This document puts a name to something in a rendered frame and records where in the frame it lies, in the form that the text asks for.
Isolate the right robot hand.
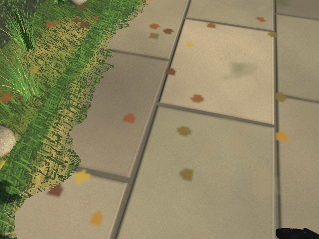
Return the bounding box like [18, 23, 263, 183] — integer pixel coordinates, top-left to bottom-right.
[275, 228, 319, 239]

